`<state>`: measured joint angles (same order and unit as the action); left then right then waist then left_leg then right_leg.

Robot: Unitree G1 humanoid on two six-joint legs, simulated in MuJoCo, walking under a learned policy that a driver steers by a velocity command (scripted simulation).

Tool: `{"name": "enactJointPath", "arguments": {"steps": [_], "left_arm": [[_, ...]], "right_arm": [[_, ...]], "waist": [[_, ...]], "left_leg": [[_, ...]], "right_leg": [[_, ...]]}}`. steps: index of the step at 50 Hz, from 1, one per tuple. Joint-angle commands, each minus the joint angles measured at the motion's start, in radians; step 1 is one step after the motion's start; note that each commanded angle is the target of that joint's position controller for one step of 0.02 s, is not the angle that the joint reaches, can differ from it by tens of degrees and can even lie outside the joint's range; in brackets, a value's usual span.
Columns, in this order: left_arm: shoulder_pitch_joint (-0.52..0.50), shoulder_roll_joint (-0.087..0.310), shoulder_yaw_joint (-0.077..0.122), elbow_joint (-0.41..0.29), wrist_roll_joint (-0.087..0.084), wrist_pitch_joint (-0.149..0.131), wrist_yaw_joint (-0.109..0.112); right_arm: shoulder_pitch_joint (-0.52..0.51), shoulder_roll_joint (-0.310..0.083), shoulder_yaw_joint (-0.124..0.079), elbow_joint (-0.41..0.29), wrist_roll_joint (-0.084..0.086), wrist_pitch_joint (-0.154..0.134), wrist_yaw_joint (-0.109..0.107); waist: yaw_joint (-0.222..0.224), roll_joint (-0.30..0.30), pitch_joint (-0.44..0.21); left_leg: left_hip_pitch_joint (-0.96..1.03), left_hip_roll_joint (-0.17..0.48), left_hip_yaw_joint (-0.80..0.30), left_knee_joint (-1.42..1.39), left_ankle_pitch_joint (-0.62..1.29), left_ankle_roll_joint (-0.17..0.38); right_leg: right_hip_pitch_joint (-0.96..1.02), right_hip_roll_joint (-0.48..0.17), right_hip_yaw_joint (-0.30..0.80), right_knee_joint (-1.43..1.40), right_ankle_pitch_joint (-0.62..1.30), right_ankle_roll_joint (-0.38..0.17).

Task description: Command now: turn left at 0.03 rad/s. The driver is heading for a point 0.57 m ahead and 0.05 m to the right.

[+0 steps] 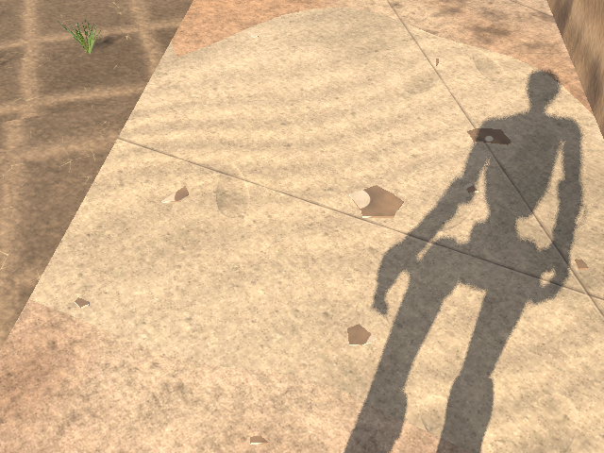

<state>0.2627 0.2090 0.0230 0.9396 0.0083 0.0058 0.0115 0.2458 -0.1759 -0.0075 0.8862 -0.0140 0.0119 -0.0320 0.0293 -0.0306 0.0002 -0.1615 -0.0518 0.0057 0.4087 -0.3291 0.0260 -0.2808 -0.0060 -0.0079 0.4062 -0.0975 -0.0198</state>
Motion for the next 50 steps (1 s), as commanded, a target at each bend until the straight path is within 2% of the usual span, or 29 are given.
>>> {"name": "enactJointPath", "arguments": {"steps": [1,4,10,16,25,26,28,29,30,31,32,33,35,36,37,38,39,40,41,42,43,44,45,47,50], "left_arm": [[0.013,0.094,0.019,-0.004,-0.002,-0.006,0.009],[0.005,0.086,0.016,0.018,-0.002,-0.008,0.015],[0.029,0.075,0.012,0.071,0.0,-0.007,0.019],[0.043,0.065,0.006,0.113,0.0,-0.008,0.023],[0.046,0.045,-0.004,0.158,-0.002,-0.005,0.029],[0.053,0.039,-0.006,0.165,-0.001,-0.004,0.028],[0.047,0.055,0.003,0.16,0.002,0.003,0.025],[0.03,0.057,0.007,0.149,0.008,0.004,0.019],[-0.004,0.059,0.013,0.134,0.011,0.004,0.013],[-0.036,0.029,0.01,0.115,0.015,-0.002,0.006],[-0.058,0.012,0.008,0.098,0.023,-0.013,-0.001],[-0.079,0.027,0.014,0.084,0.025,-0.023,-0.004],[-0.054,0.057,0.031,0.071,0.014,-0.029,-0.013],[-0.011,0.054,0.036,0.074,0.008,-0.027,-0.016],[0.097,0.031,0.038,0.104,0.003,-0.026,-0.017],[0.25,0.022,0.047,0.163,0.002,-0.024,-0.012],[0.388,0.047,0.062,0.215,0.012,-0.027,-0.004],[0.429,0.123,0.072,0.216,0.021,-0.034,-0.002],[0.319,0.135,0.064,0.192,0.018,-0.031,-0.003],[0.198,0.106,0.052,0.147,0.016,-0.043,-0.006],[0.15,0.093,0.046,0.124,0.014,-0.06,-0.008],[0.126,0.085,0.04,0.113,0.011,-0.075,-0.004],[0.132,0.066,0.033,0.116,0.01,-0.088,0.002],[0.196,0.05,0.025,0.14,0.011,-0.104,0.007],[0.274,0.044,0.016,0.16,0.011,-0.11,0.005]], "right_arm": [[0.05,-0.103,-0.031,-0.003,0.0,-0.001,-0.006],[0.077,-0.101,-0.032,0.031,-0.001,-0.008,-0.005],[0.078,-0.093,-0.025,0.081,0.001,-0.024,-0.008],[0.109,-0.081,-0.014,0.132,0.002,-0.029,-0.013],[0.151,-0.067,-0.003,0.187,0.002,-0.026,-0.02],[0.167,-0.062,-0.002,0.196,0.0,-0.026,-0.019],[0.184,-0.094,-0.016,0.2,-0.004,-0.018,-0.017],[0.197,-0.104,-0.021,0.201,-0.006,-0.014,-0.016],[0.228,-0.092,-0.021,0.207,-0.01,-0.011,-0.017],[0.26,-0.106,-0.028,0.219,-0.01,-0.011,-0.021],[0.262,-0.125,-0.037,0.227,-0.01,-0.015,-0.024],[0.262,-0.12,-0.042,0.233,-0.011,-0.021,-0.024],[0.203,-0.13,-0.052,0.228,-0.019,-0.035,-0.018],[0.145,-0.133,-0.056,0.217,-0.016,-0.041,-0.015],[0.065,-0.134,-0.058,0.2,-0.008,-0.045,-0.011],[0.011,-0.131,-0.059,0.183,-0.007,-0.048,-0.005],[-0.024,-0.103,-0.054,0.165,-0.017,-0.054,0.004],[-0.002,-0.035,-0.038,0.115,-0.009,-0.062,0.022],[0.019,-0.065,-0.044,0.098,-0.025,-0.063,0.034],[-0.007,-0.077,-0.046,0.087,-0.024,-0.066,0.045],[-0.012,-0.077,-0.048,0.091,-0.018,-0.073,0.052],[0.005,-0.063,-0.047,0.1,-0.018,-0.076,0.057],[0.021,-0.059,-0.046,0.107,-0.023,-0.075,0.062],[0.007,-0.069,-0.05,0.102,-0.021,-0.065,0.068],[-0.121,-0.069,-0.049,0.05,-0.018,-0.053,0.068]], "waist": [[-0.028,0.0,0.083],[-0.039,-0.017,0.048],[-0.02,0.009,0.036],[-0.013,0.033,0.034],[-0.02,0.037,0.048],[-0.024,0.038,0.029],[-0.034,0.07,0.064],[-0.044,0.099,0.104],[-0.06,0.105,0.136],[-0.073,0.151,0.155],[-0.071,0.186,0.172],[-0.072,0.183,0.17],[-0.025,0.167,0.14],[0.021,0.157,0.133],[0.093,0.141,0.124],[0.16,0.086,0.098],[0.208,-0.082,0.069],[0.155,-0.281,0.046],[0.071,-0.233,0.128],[0.016,-0.095,0.203],[-0.012,-0.008,0.207],[-0.038,0.019,0.189],[-0.048,0.009,0.165],[-0.045,-0.011,0.136],[-0.014,-0.012,0.145]], "left_leg": [[-0.068,0.103,-0.106,-0.109,-0.004,0.037],[-0.04,0.101,-0.097,-0.098,0.033,0.041],[-0.077,0.116,-0.106,-0.123,0.052,0.041],[-0.065,0.124,-0.103,-0.124,0.117,0.037],[-0.032,0.13,-0.094,-0.108,0.185,0.035],[-0.023,0.123,-0.093,-0.119,0.097,0.039],[-0.04,0.113,-0.117,-0.124,-0.182,0.073],[-0.037,0.137,-0.163,-0.142,-0.294,0.099],[0.013,0.174,-0.217,-0.171,-0.334,0.114],[0.079,0.234,-0.284,-0.215,-0.329,0.139],[0.127,0.3,-0.331,-0.244,-0.261,0.164],[0.137,0.338,-0.348,-0.26,-0.172,0.182],[0.129,0.337,-0.309,-0.26,-0.104,0.185],[0.064,0.308,-0.256,-0.235,-0.107,0.168],[-0.066,0.255,-0.177,-0.176,-0.118,0.145],[-0.197,0.186,-0.112,-0.045,-0.085,0.13],[-0.331,0.09,-0.012,0.239,-0.066,0.109],[-0.503,-0.008,0.065,0.536,-0.161,0.074],[-0.554,0.028,-0.003,0.693,-0.182,0.092],[-0.559,0.089,-0.023,0.747,-0.102,0.092],[-0.54,0.116,-0.034,0.744,-0.04,0.086],[-0.503,0.135,-0.039,0.708,0.027,0.073],[-0.48,0.141,-0.029,0.681,0.081,0.058],[-0.506,0.133,0.004,0.663,0.148,0.041],[-0.597,0.135,0.039,0.595,0.199,0.017]], "right_leg": [[-0.02,-0.065,0.127,-0.112,-0.179,-0.007],[-0.005,-0.075,0.148,-0.14,-0.188,-0.012],[0.072,-0.075,0.136,-0.114,-0.118,-0.027],[0.105,-0.072,0.12,-0.083,-0.026,-0.034],[0.108,-0.069,0.109,-0.064,0.04,-0.033],[0.112,-0.057,0.104,-0.065,-0.044,-0.035],[0.041,-0.009,0.071,-0.005,-0.306,-0.053],[-0.035,0.01,0.056,0.039,-0.399,-0.06],[-0.136,0.028,0.043,0.094,-0.434,-0.058],[-0.217,0.048,-0.003,0.17,-0.362,-0.047],[-0.265,0.037,-0.05,0.222,-0.273,-0.036],[-0.269,0.004,-0.045,0.264,-0.257,-0.029],[-0.205,-0.027,-0.037,0.283,-0.31,-0.027],[-0.1,-0.024,-0.05,0.242,-0.307,-0.036],[0.099,-0.001,-0.083,0.154,-0.267,-0.047],[0.319,0.051,-0.105,0.078,-0.263,-0.053],[0.482,-0.027,0.034,-0.02,-0.346,-0.056],[0.478,-0.276,0.516,-0.264,-0.704,-0.131],[0.301,-0.357,0.69,-0.361,-0.866,-0.211],[0.179,-0.368,0.633,-0.362,-0.809,-0.231],[0.137,-0.338,0.544,-0.359,-0.686,-0.215],[0.126,-0.29,0.44,-0.356,-0.536,-0.19],[0.14,-0.249,0.351,-0.351,-0.402,-0.17],[0.199,-0.204,0.236,-0.332,-0.195,-0.16],[0.259,-0.19,0.16,-0.326,-0.002,-0.173]]}}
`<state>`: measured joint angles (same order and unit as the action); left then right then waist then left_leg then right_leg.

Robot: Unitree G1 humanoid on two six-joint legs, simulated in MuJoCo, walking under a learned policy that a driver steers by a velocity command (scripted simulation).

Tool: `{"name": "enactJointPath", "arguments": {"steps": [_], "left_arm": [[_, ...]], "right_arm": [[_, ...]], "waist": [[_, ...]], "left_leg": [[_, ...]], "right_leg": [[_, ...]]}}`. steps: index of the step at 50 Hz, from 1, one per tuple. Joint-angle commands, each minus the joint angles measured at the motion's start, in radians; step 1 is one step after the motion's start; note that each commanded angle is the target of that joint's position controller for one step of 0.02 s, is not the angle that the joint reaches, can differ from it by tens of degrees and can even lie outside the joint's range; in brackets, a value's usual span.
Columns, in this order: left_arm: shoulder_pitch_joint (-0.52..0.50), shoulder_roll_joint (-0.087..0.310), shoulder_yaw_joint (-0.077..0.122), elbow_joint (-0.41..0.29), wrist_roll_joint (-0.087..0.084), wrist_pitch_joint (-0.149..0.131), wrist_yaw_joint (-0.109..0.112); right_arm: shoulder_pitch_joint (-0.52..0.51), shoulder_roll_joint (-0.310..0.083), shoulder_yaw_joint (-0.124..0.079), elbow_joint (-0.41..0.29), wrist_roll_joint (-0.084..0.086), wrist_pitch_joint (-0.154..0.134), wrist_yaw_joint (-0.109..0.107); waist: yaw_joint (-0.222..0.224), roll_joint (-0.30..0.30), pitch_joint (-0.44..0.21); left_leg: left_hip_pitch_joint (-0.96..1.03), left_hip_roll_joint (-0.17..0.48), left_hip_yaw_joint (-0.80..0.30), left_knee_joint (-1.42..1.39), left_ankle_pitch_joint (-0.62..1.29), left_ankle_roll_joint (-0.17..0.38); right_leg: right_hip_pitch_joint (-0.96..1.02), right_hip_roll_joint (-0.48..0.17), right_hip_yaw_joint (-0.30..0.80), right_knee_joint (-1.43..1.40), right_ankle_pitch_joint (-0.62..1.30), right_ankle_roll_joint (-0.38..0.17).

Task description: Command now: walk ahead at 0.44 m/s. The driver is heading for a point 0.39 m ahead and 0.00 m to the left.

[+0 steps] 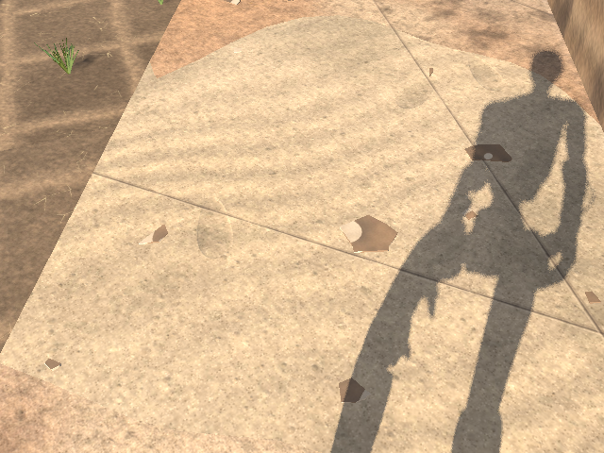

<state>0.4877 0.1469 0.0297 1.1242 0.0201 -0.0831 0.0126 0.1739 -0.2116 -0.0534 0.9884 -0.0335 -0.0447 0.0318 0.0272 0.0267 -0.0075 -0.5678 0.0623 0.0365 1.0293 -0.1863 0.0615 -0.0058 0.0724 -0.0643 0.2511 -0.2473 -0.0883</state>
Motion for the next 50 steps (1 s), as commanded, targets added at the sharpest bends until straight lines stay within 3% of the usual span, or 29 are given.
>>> {"name": "enactJointPath", "arguments": {"steps": [1,5,8,10,11,12,13,14,15,16,17,18,19,20,24,27,30,33,35,36,37,38,39,41,44,50], "left_arm": [[0.062,0.103,0.006,-0.024,-0.001,-0.022,0.003],[0.087,0.108,0.002,-0.022,-0.003,-0.028,0.005],[0.086,0.125,0.005,-0.016,-0.001,-0.029,0.01],[0.053,0.149,0.011,-0.018,0.001,-0.031,0.013],[0.042,0.166,0.017,-0.018,0.005,-0.028,0.016],[0.025,0.177,0.021,-0.022,0.003,-0.021,0.017],[0.021,0.165,0.018,-0.035,-0.003,-0.019,0.013],[0.105,0.05,-0.003,-0.062,-0.037,-0.017,0.001],[0.136,0.09,0.016,-0.051,-0.039,-0.013,0.0],[0.037,0.12,0.025,-0.078,-0.024,-0.008,0.005],[-0.033,0.111,0.022,-0.093,-0.01,-0.012,0.005],[-0.052,0.094,0.024,-0.091,-0.002,-0.007,0.005],[-0.044,0.084,0.025,-0.089,0.013,0.007,0.001],[-0.027,0.064,0.023,-0.084,0.016,0.021,-0.005],[-0.059,0.05,0.02,-0.093,0.013,0.058,-0.006],[-0.165,0.047,0.007,-0.117,0.006,0.065,-0.001],[-0.215,0.058,0.001,-0.118,-0.003,0.068,0.009],[-0.235,0.067,-0.001,-0.109,-0.003,0.064,0.019],[-0.207,0.06,-0.006,-0.093,0.002,0.052,0.025],[-0.167,0.108,0.002,-0.079,0.007,0.042,0.03],[-0.151,0.151,0.007,-0.076,0.008,0.034,0.032],[-0.179,0.113,-0.003,-0.067,-0.009,0.04,0.029],[-0.206,0.072,-0.011,-0.073,-0.007,0.045,0.023],[-0.225,0.065,-0.012,-0.07,-0.008,0.05,0.023],[-0.195,0.068,-0.008,-0.045,-0.02,0.051,0.033],[-0.179,0.062,-0.009,-0.018,-0.015,0.057,0.035]], "right_arm": [[-0.1,-0.031,-0.001,-0.075,0.003,0.004,0.004],[-0.247,-0.01,0.014,-0.142,0.014,0.004,0.005],[-0.272,-0.026,0.012,-0.169,0.015,0.001,0.0],[-0.187,-0.052,-0.001,-0.154,0.015,-0.008,-0.012],[-0.076,-0.074,-0.014,-0.122,0.017,-0.015,-0.02],[0.091,-0.096,-0.029,-0.066,0.016,-0.024,-0.029],[0.25,-0.144,-0.048,-0.023,-0.004,-0.032,-0.04],[0.343,-0.238,-0.07,-0.016,-0.032,-0.035,-0.044],[0.282,-0.235,-0.071,-0.018,-0.001,-0.024,-0.031],[0.149,-0.186,-0.056,-0.038,0.024,-0.026,-0.029],[0.09,-0.104,-0.034,-0.044,0.028,-0.037,-0.026],[0.076,-0.058,-0.019,-0.034,0.023,-0.046,-0.026],[0.091,-0.019,-0.005,-0.015,0.025,-0.052,-0.032],[0.106,-0.006,0.005,0.0,0.021,-0.057,-0.035],[0.144,-0.061,0.01,0.021,0.01,-0.068,-0.036],[0.163,-0.053,0.024,0.031,0.012,-0.056,-0.04],[0.218,-0.053,0.03,0.056,0.012,-0.043,-0.045],[0.223,-0.041,0.037,0.067,0.01,-0.026,-0.055],[0.211,-0.034,0.04,0.071,0.016,-0.017,-0.062],[0.243,-0.023,0.042,0.072,0.012,-0.017,-0.065],[0.335,0.0,0.041,0.083,0.014,-0.014,-0.066],[0.394,0.053,0.052,0.12,0.026,0.002,-0.071],[0.359,0.021,0.046,0.126,0.022,0.012,-0.076],[0.282,-0.01,0.036,0.114,0.021,0.019,-0.074],[0.263,0.014,0.043,0.118,0.022,0.019,-0.073],[0.249,0.02,0.046,0.141,0.023,0.026,-0.084]], "waist": [[-0.002,-0.07,0.159],[0.026,-0.101,0.166],[0.019,-0.113,0.167],[-0.03,-0.123,0.113],[-0.078,-0.13,0.052],[-0.144,-0.119,-0.035],[-0.202,-0.09,-0.127],[-0.16,0.106,-0.257],[-0.124,0.127,-0.307],[-0.067,0.037,-0.152],[-0.056,-0.023,-0.052],[-0.03,-0.042,-0.012],[-0.009,-0.023,0.005],[0.008,-0.006,0.001],[0.042,0.026,-0.009],[0.019,0.068,-0.002],[-0.013,0.077,-0.018],[-0.023,0.067,0.014],[0.0,0.02,0.038],[-0.011,-0.04,0.013],[-0.069,-0.115,0.001],[-0.073,-0.18,-0.005],[-0.064,-0.151,0.033],[-0.048,-0.104,0.056],[-0.041,-0.063,0.042],[-0.033,-0.023,0.053]], "left_leg": [[-0.202,0.017,0.021,-0.077,0.071,-0.028],[-0.11,-0.02,0.075,-0.31,0.142,-0.027],[-0.03,-0.044,0.095,-0.426,0.14,0.018],[0.098,-0.091,0.108,-0.457,0.088,0.061],[0.199,-0.118,0.106,-0.467,0.052,0.08],[0.374,-0.137,0.107,-0.532,0.077,0.1],[0.62,-0.033,0.002,-0.542,0.018,0.133],[0.878,0.285,-0.445,-0.581,-0.015,0.24],[0.864,0.374,-0.749,-0.735,0.142,0.326],[0.707,0.335,-0.561,-0.738,0.215,0.289],[0.564,0.293,-0.409,-0.748,0.378,0.259],[0.478,0.242,-0.296,-0.759,0.504,0.222],[0.415,0.203,-0.211,-0.767,0.595,0.196],[0.38,0.185,-0.156,-0.773,0.659,0.177],[0.348,0.141,-0.045,-0.767,0.832,0.166],[0.354,0.104,0.007,-0.755,0.81,0.132],[0.4,0.118,-0.007,-0.732,0.744,0.127],[0.406,0.145,-0.055,-0.7,0.587,0.132],[0.373,0.128,-0.073,-0.653,0.397,0.089],[0.34,0.091,-0.068,-0.618,0.249,0.052],[0.289,0.024,-0.037,-0.6,0.001,0.027],[0.339,-0.019,-0.011,-0.631,-0.151,0.009],[0.383,-0.019,-0.022,-0.661,-0.131,0.001],[0.431,0.0,-0.046,-0.687,-0.018,0.002],[0.448,0.028,-0.054,-0.699,0.067,0.0],[0.461,0.036,-0.053,-0.716,0.078,-0.007]], "right_leg": [[-0.012,-0.263,0.196,-0.17,0.208,-0.107],[-0.011,-0.241,0.12,-0.158,0.416,-0.099],[0.049,-0.265,0.098,-0.128,0.572,-0.093],[0.098,-0.276,0.07,-0.002,0.885,-0.075],[0.122,-0.277,0.059,0.131,1.011,-0.062],[0.1,-0.258,0.042,0.323,1.009,-0.045],[-0.068,-0.225,0.029,0.566,0.764,-0.035],[-0.381,-0.076,-0.019,0.965,0.118,0.007],[-0.511,0.022,0.099,1.171,-0.257,0.008],[-0.55,-0.057,0.136,1.171,-0.16,0.004],[-0.534,-0.087,0.124,1.116,-0.107,0.007],[-0.494,-0.113,0.121,1.063,-0.093,0.009],[-0.451,-0.125,0.118,1.009,-0.095,0.017],[-0.409,-0.124,0.113,0.965,-0.093,0.024],[-0.393,-0.104,0.066,0.789,-0.03,0.049],[-0.366,-0.103,0.027,0.576,0.056,0.055],[-0.327,-0.095,0.014,0.473,0.095,0.055],[-0.285,-0.095,0.021,0.366,0.046,0.044],[-0.174,-0.113,0.047,0.158,0.172,0.033],[-0.076,-0.194,0.129,0.134,0.372,0.027],[-0.015,-0.295,0.217,0.172,0.628,-0.013],[-0.082,-0.328,0.248,0.164,0.62,-0.079],[-0.142,-0.295,0.247,0.14,0.514,-0.063],[-0.181,-0.217,0.184,0.128,0.396,-0.016],[-0.141,-0.186,0.154,0.126,0.38,0.004],[-0.121,-0.184,0.151,0.116,0.379,0.004]]}}
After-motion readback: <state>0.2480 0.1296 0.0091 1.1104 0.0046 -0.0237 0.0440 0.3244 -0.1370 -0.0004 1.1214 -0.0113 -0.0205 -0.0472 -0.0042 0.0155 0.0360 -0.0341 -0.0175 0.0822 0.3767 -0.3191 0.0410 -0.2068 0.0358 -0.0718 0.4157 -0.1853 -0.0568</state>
